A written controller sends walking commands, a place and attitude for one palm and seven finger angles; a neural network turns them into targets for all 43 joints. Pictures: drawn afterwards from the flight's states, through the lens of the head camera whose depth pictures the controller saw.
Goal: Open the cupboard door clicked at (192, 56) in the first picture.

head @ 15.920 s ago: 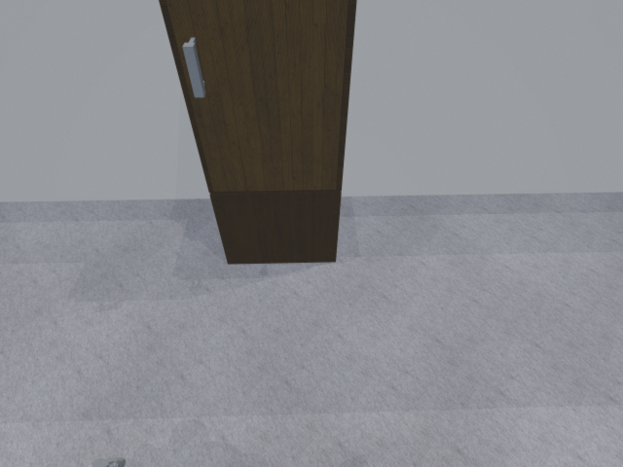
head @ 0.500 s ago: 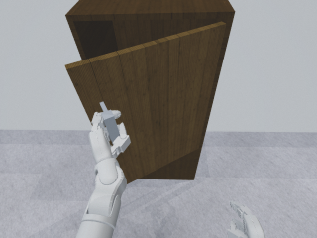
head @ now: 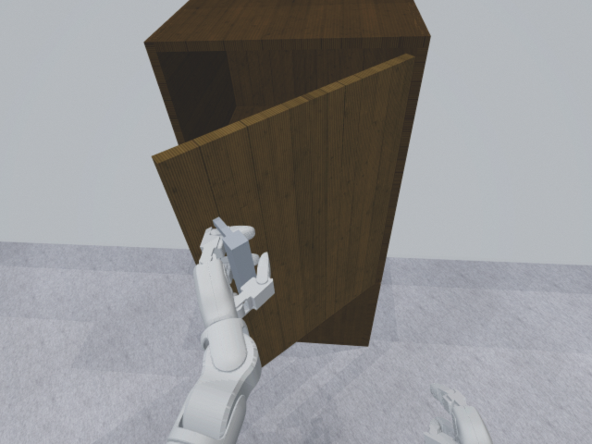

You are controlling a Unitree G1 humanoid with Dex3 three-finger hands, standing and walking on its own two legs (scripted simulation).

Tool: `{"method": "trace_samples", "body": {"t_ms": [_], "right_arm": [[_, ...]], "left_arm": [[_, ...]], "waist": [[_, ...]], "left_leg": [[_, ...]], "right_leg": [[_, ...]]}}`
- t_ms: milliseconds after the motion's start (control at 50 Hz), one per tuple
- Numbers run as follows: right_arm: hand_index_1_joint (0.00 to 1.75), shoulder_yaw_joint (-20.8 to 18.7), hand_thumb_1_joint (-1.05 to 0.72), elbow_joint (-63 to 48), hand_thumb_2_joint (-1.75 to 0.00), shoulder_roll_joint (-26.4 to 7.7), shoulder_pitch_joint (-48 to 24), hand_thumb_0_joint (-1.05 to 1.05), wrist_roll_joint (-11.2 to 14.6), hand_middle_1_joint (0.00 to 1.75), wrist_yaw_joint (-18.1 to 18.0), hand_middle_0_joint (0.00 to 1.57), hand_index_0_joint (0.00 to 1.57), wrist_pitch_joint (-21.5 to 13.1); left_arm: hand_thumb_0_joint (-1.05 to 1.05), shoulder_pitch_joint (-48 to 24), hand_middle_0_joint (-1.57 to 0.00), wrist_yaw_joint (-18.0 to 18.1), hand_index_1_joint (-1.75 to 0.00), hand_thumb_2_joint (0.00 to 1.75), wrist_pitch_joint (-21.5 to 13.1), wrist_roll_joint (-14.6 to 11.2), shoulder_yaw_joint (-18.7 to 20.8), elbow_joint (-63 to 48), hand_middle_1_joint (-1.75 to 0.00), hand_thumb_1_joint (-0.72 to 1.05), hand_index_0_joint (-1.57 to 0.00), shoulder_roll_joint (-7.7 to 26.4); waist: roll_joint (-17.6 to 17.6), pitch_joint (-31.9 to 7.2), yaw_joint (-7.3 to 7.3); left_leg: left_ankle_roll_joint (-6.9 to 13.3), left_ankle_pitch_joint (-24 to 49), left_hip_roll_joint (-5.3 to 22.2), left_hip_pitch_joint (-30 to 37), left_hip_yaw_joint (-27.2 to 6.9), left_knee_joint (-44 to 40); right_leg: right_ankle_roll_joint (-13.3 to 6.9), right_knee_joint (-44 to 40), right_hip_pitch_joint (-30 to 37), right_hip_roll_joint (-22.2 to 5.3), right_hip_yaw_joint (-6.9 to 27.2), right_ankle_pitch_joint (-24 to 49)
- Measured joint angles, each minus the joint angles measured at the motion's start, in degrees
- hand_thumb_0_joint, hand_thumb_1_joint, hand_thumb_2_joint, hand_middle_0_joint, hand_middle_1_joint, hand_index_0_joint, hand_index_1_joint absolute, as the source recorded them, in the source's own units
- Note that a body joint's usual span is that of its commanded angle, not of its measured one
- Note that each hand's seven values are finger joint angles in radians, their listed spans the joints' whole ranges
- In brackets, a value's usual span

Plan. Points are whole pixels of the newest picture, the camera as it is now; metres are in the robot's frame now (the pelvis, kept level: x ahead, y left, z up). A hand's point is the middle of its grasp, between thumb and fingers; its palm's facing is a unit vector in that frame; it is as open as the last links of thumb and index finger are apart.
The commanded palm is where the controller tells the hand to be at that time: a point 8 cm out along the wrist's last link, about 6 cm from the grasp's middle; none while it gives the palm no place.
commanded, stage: open thumb and fingers to let go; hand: left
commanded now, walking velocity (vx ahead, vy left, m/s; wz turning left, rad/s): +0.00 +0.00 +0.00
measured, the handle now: (235, 260) +0.34 +0.11 +0.09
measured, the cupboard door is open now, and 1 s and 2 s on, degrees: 43 43 44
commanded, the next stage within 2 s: slide the hand sideways off the handle in 0.62 s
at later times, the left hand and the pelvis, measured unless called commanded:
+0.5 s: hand (256, 271) +0.32 +0.07 +0.10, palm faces +0.34 -0.94 -0.02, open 14.3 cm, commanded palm +0.27 +0.10 +0.09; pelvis -0.01 +0.02 +0.00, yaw -1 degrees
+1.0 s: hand (252, 299) +0.28 +0.07 +0.09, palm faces -0.16 -0.99 -0.01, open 16.1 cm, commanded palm +0.25 +0.12 +0.09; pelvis -0.03 +0.04 +0.00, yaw -1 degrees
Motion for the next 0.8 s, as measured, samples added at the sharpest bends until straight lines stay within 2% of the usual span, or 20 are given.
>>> {"method": "trace_samples", "body": {"t_ms": [120, 280, 380, 480, 740, 760, 800], "right_arm": [[0.29, -0.13, -0.9, 0.08, -0.9, -0.24, 1.31, 0.01, 0.14, 0.3, -0.45, 0.2, 0.2, -0.31], [0.29, -0.36, -0.9, 0.43, -0.9, -0.17, 1.19, 0.01, 0.23, 0.3, -0.6, 0.2, 0.2, -0.83], [0.29, -0.14, -0.9, 0.61, -0.9, 0.32, 0.44, 0.01, 0.19, 0.3, -0.41, 0.2, 0.2, -1.05], [0.29, 0.05, -0.9, 0.27, -0.9, 0.92, 0.08, 0.01, 0.21, 0.3, 0.14, 0.2, 0.2, -0.87], [0.29, 0.59, -0.9, 0.16, -0.9, 1.72, -0.46, 0.01, 0.39, 0.3, 1.13, 0.2, 0.2, -0.41], [0.29, 0.73, -0.9, 0.07, -0.9, 1.72, -0.43, 0.01, 0.44, 0.3, 1.18, 0.2, 0.2, -0.41], [0.29, 1.04, -0.9, -0.96, -0.9, 1.51, 0.45, 0.01, 0.86, 0.3, 0.88, 0.2, 0.2, -0.44]], "left_arm": [[0.01, -1.14, -0.36, -1.28, -1.29, 0.64, -1.89, 0.31, 1.22, 2.05, -1.29, 0.29, -0.37, -0.35], [0.0, -3.93, -0.33, -0.23, -1.23, 0.44, -2.94, 0.49, 0.81, 5.42, -1.23, -0.18, -0.33, -0.66], [0.0, -6.65, -0.3, 1.31, -1.15, 0.36, -2.88, 0.98, 0.49, 8.02, -1.15, -0.37, -0.3, -1.02], [-0.01, -8.54, -0.29, 2.13, -0.99, 0.32, -2.51, 1.13, 0.06, 9.34, -0.98, -0.46, -0.28, -1.29], [-0.02, -8.88, -0.44, 1.81, -0.73, 0.3, -1.01, 1.28, -2.22, 8.18, -0.67, -0.5, -0.4, -1.18], [-0.02, -8.44, -0.44, 0.63, -0.72, 0.3, -1.25, 1.96, -2.29, 7.88, -0.65, -0.5, -0.39, -0.9], [-0.02, -7.1, -0.41, -5.93, -0.66, 0.3, -2.93, 2.45, -2.06, 6.91, -0.6, -0.5, -0.34, 0.99]], "waist": [[-0.16, 0.06, -0.08], [-0.16, 0.26, 0.0], [-0.45, 0.37, 0.05], [-0.78, 0.18, 0.38], [-0.8, 0.11, 1.1], [-0.98, 0.26, 1.02], [-1.39, 0.53, 1.16]], "left_leg": [[0.14, 0.7, -0.11, -0.12, 0.21, -0.67], [0.47, 0.9, -0.41, -0.68, 0.75, -0.26], [0.87, 0.75, -0.64, -1.44, 0.95, 0.52], [1.27, 0.48, -0.91, -2.51, 1.27, 1.41], [1.95, -0.09, -1.25, -4.22, 1.45, 3.44], [2.0, -0.04, -1.34, -4.15, 1.5, 3.41], [2.15, 0.18, -1.62, -4.17, 1.49, 3.28]], "right_leg": [[0.1, -0.51, -0.26, -0.09, 0.2, 0.71], [0.69, -0.38, -0.85, -0.44, 0.76, 1.27], [1.11, -0.04, -1.45, -0.69, 0.98, 1.43], [1.49, 0.69, -2.51, -1.02, 1.3, 1.38], [2.12, 2.02, -3.9, -1.41, 1.53, 1.26], [2.15, 2.12, -3.9, -1.51, 1.58, 1.26], [2.19, 2.41, -4.04, -1.79, 1.55, 1.22]]}}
